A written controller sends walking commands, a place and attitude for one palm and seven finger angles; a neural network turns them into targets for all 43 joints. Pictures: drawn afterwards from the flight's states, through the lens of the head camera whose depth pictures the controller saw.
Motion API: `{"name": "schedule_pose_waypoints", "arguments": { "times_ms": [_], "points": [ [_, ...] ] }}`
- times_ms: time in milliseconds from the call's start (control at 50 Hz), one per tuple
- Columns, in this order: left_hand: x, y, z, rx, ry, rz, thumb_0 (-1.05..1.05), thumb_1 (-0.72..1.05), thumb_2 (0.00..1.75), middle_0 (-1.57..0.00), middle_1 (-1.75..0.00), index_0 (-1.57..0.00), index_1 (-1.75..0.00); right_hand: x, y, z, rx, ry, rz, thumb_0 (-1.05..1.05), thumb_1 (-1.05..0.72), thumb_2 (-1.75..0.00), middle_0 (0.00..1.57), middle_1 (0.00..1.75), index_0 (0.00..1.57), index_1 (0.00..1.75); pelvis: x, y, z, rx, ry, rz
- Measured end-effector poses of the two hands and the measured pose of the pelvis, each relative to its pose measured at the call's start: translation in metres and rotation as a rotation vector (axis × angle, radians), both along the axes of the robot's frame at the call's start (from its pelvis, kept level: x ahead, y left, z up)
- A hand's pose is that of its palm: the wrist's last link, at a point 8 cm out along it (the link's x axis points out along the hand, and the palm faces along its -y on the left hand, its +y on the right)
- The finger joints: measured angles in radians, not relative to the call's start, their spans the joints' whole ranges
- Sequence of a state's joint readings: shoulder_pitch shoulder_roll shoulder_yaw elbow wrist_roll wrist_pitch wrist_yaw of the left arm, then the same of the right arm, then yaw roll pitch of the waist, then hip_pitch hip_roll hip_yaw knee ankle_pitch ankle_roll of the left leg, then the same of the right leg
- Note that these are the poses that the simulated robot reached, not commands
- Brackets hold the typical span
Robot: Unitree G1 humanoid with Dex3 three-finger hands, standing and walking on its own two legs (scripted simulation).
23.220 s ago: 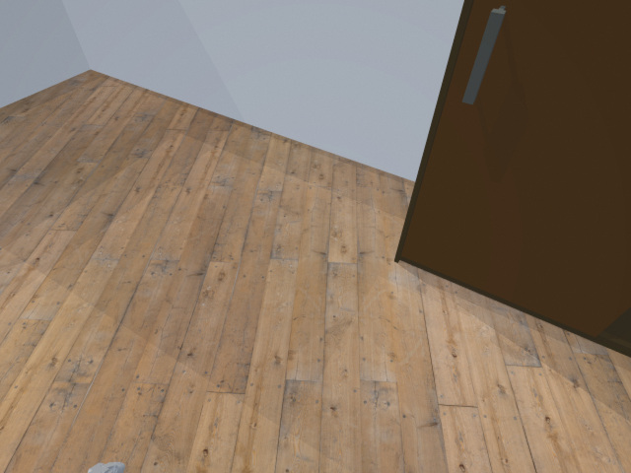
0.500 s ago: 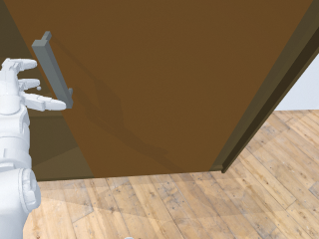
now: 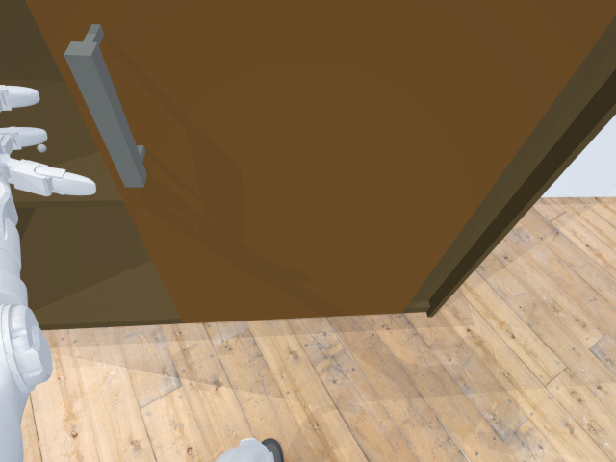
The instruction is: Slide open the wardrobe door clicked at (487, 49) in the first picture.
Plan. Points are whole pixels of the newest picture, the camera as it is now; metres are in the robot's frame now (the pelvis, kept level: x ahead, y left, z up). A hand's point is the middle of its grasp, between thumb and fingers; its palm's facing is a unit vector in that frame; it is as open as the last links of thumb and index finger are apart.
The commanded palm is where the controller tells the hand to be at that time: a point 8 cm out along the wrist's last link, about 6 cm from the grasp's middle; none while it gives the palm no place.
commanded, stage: slip the hand off the handle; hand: left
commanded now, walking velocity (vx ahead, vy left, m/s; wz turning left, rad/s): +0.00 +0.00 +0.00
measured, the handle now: (117, 113) +0.53 +0.26 +0.13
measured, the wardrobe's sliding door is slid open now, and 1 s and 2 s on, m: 0.59 0.59 0.59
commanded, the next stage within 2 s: draw the hand back to the body in 0.72 s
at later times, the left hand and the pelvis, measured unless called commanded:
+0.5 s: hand (12, 212) +0.37 +0.33 +0.12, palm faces +0.40 -0.88 -0.25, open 14.7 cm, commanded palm +0.33 +0.35 +0.14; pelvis -0.01 +0.01 +0.01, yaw +1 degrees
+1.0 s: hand (40, 213) +0.35 +0.28 +0.14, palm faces +0.11 -0.99 -0.02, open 14.7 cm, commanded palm +0.30 +0.34 +0.15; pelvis +0.00 +0.00 +0.01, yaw -3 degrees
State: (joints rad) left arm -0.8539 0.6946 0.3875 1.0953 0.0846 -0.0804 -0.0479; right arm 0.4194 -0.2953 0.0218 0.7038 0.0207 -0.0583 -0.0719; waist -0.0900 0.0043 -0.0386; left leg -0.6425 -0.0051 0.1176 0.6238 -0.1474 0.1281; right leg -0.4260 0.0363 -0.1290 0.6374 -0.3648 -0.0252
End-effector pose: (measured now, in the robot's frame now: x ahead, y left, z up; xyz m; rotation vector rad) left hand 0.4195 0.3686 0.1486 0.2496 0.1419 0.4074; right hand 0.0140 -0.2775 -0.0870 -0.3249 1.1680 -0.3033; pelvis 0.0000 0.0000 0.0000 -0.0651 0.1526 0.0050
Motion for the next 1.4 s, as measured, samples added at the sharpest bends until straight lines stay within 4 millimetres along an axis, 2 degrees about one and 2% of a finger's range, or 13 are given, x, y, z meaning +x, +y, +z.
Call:
{"name": "schedule_pose_waypoints", "arguments": {
  "times_ms": [80, 160, 340, 480, 600, 720, 860, 940, 1000, 1100, 1200, 1360, 1400],
  "points": [
    [-0.007, -0.004, -0.007, -0.016, -0.007, -0.012, -0.01, -0.55, 0.20, -0.26, -1.15, -0.25, -1.15, 0.002, 0.008, -0.002, 0.020, -0.016, -0.012, 0.01, -0.90, -0.90, 0.21, 0.30, 0.21, 0.30, 0.002, 0.004, 0.001, 0.001, -0.009, -0.010],
    [-0.022, -0.002, -0.015, -0.025, 0.004, 0.004, -0.01, -0.55, 0.20, -0.26, -1.15, -0.25, -1.15, 0.015, 0.014, -0.001, 0.033, -0.070, -0.007, 0.01, -0.90, -0.90, 0.21, 0.30, 0.21, 0.30, 0.003, 0.006, 0.002, 0.002, -0.026, -0.017],
    [-0.063, 0.008, -0.010, -0.008, -0.025, 0.030, -0.01, -0.55, 0.20, -0.26, -1.15, -0.25, -1.15, 0.068, 0.026, 0.007, 0.042, -0.225, 0.088, 0.01, -0.90, -0.90, 0.21, 0.30, 0.21, 0.30, -0.002, 0.008, 0.004, 0.002, -0.067, 0.001],
    [-0.090, 0.001, -0.010, -0.015, -0.012, 0.023, -0.01, -0.55, 0.20, -0.26, -1.15, -0.25, -1.15, 0.110, 0.035, 0.018, 0.055, -0.347, 0.166, 0.01, -0.90, -0.90, 0.21, 0.30, 0.20, 0.30, -0.006, 0.009, 0.006, 0.006, -0.098, 0.012],
    [-0.103, -0.010, -0.012, -0.018, -0.016, 0.014, -0.01, -0.55, 0.20, -0.26, -1.15, -0.25, -1.15, 0.128, 0.044, 0.026, 0.070, -0.427, 0.195, 0.01, -0.90, -0.90, 0.21, 0.30, 0.20, 0.30, -0.010, 0.008, 0.007, 0.012, -0.123, -0.008],
    [-0.105, -0.018, -0.009, -0.012, -0.023, 0.017, -0.01, -0.55, 0.20, -0.26, -1.15, -0.25, -1.15, 0.126, 0.048, 0.026, 0.077, -0.446, 0.205, 0.01, -0.90, -0.90, 0.21, 0.30, 0.21, 0.30, -0.014, 0.006, 0.007, 0.016, -0.134, -0.016],
    [-0.098, -0.021, -0.007, -0.010, -0.005, 0.012, -0.01, -0.55, 0.20, -0.26, -1.15, -0.25, -1.15, 0.103, 0.039, 0.018, 0.071, -0.399, 0.167, 0.01, -0.90, -0.90, 0.21, 0.30, 0.21, 0.30, -0.014, 0.002, 0.008, 0.015, -0.133, -0.028],
    [-0.095, -0.028, -0.006, -0.173, -0.099, -0.150, -0.01, -0.55, 0.20, -0.25, -1.15, -0.25, -1.15, 0.087, 0.028, 0.017, 0.048, -0.390, 0.113, 0.01, -0.90, -0.90, 0.21, 0.30, 0.21, 0.30, -0.009, 0.000, 0.008, 0.004, -0.147, -0.037],
    [-0.096, -0.032, -0.004, -0.222, -0.155, -0.297, -0.01, -0.55, 0.20, -0.25, -1.15, -0.25, -1.15, 0.079, 0.020, 0.021, 0.025, -0.411, 0.079, 0.01, -0.90, -0.90, 0.21, 0.30, 0.21, 0.30, -0.004, -0.003, 0.008, 0.006, -0.154, -0.051],
    [-0.109, -0.026, -0.002, -0.217, -0.153, -0.342, -0.01, -0.55, 0.20, -0.26, -1.15, -0.25, -1.15, 0.081, 0.011, 0.031, 0.017, -0.475, 0.064, 0.01, -0.90, -0.90, 0.21, 0.30, 0.20, 0.30, 0.002, -0.005, 0.009, 0.011, -0.150, -0.068],
    [-0.133, -0.023, 0.001, -0.207, -0.159, -0.310, -0.01, -0.55, 0.20, -0.25, -1.15, -0.25, -1.15, 0.104, 0.011, 0.038, 0.031, -0.526, 0.107, 0.01, -0.90, -0.90, 0.21, 0.30, 0.20, 0.30, 0.007, -0.006, 0.011, 0.012, -0.149, -0.062],
    [-0.161, -0.043, 0.008, -0.196, -0.176, -0.317, -0.01, -0.52, 0.21, -0.25, -1.13, -0.25, -1.13, 0.163, 0.031, 0.051, 0.079, -0.646, 0.206, 0.01, -0.90, -0.90, 0.21, 0.30, 0.20, 0.30, 0.010, -0.010, 0.012, 0.018, -0.169, -0.039],
    [-0.164, -0.045, 0.012, -0.096, -0.164, -0.248, -0.01, -0.49, 0.23, -0.25, -1.11, -0.25, -1.11, 0.175, 0.037, 0.055, 0.094, -0.663, 0.246, 0.01, -0.90, -0.90, 0.21, 0.30, 0.20, 0.30, 0.010, -0.011, 0.014, 0.019, -0.172, -0.038]
  ]
}}
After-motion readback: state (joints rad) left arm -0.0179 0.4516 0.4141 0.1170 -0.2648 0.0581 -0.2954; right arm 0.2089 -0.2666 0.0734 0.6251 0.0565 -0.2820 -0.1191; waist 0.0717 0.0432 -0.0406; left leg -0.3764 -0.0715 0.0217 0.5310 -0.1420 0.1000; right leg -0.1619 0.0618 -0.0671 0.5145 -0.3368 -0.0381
